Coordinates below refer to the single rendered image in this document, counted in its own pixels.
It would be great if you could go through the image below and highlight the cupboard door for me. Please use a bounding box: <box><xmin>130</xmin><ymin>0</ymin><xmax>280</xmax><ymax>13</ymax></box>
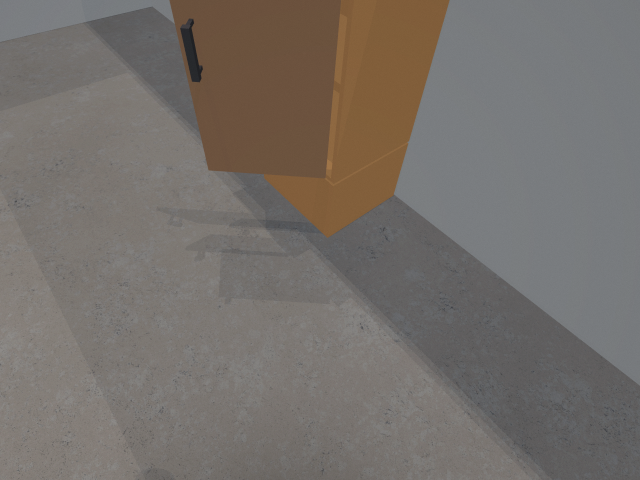
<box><xmin>169</xmin><ymin>0</ymin><xmax>341</xmax><ymax>178</ymax></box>

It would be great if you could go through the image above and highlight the handle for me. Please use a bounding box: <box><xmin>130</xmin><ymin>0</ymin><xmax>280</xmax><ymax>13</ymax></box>
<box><xmin>180</xmin><ymin>19</ymin><xmax>203</xmax><ymax>82</ymax></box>

